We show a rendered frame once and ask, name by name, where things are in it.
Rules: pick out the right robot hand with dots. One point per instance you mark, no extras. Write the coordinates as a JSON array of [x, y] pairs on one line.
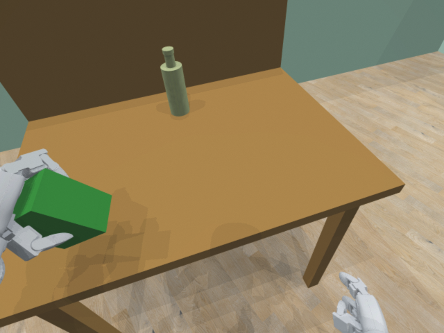
[[365, 311]]

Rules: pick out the table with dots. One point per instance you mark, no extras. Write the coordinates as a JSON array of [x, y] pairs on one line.
[[255, 156]]

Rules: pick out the left robot hand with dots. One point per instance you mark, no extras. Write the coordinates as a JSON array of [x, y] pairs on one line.
[[26, 242]]

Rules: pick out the sponge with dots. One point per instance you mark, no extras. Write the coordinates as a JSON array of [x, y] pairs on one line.
[[52, 203]]

